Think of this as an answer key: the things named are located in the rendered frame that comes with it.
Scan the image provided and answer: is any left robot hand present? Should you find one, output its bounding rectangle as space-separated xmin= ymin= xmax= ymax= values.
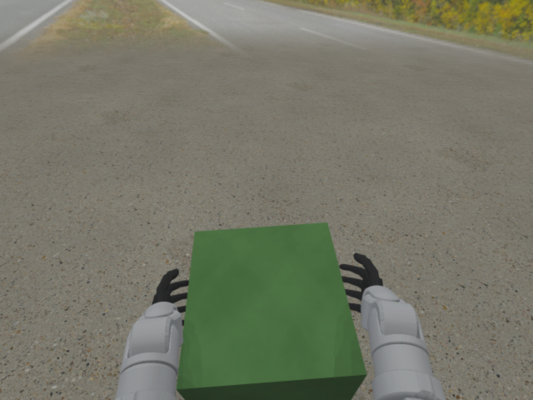
xmin=152 ymin=269 xmax=189 ymax=326

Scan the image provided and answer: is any left robot forearm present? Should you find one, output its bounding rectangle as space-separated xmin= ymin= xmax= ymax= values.
xmin=115 ymin=302 xmax=183 ymax=400

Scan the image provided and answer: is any carton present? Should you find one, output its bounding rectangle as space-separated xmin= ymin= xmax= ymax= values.
xmin=177 ymin=222 xmax=367 ymax=400

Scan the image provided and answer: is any right robot forearm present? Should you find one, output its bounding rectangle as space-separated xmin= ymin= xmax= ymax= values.
xmin=361 ymin=285 xmax=446 ymax=400

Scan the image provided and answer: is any right robot hand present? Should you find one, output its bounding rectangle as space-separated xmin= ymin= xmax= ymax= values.
xmin=339 ymin=253 xmax=383 ymax=313

